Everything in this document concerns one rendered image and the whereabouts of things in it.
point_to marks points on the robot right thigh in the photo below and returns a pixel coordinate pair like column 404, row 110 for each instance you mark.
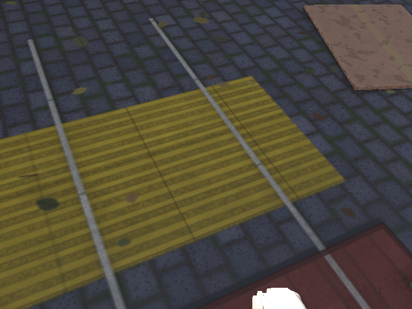
column 277, row 298

